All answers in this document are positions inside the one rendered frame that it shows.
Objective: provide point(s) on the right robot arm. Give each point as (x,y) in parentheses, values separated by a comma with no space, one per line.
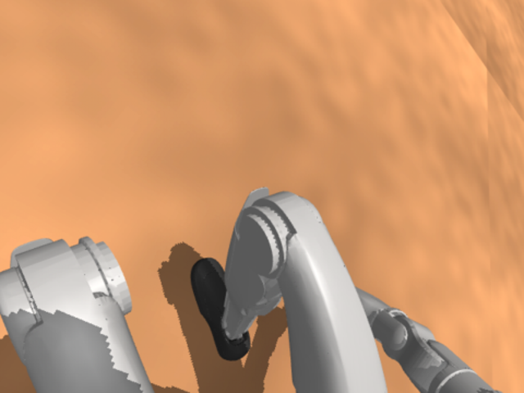
(431,366)

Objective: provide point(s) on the right robot foot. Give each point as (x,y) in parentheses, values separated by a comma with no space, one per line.
(208,285)

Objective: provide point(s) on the right robot hand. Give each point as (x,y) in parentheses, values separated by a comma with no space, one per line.
(372,305)

